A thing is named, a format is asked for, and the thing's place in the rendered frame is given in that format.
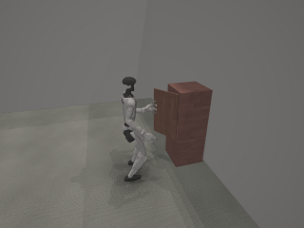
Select robot head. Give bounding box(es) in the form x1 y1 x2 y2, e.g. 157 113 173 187
122 77 137 98

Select robot left forearm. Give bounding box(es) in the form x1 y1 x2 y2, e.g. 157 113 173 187
136 107 147 114

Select left robot shin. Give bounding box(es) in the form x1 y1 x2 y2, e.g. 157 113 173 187
132 142 146 162

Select handle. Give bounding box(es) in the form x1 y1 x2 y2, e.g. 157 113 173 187
152 101 157 115

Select right robot hand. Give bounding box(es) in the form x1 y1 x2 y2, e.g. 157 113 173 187
144 133 157 144

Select left robot hand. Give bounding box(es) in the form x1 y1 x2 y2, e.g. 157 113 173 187
146 104 157 112

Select right robot upper arm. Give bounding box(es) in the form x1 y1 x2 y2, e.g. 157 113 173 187
125 98 136 124

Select cupboard door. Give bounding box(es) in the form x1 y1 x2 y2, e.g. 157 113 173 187
154 88 180 140

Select robot right forearm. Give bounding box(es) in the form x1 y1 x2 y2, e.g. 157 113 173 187
127 120 147 136

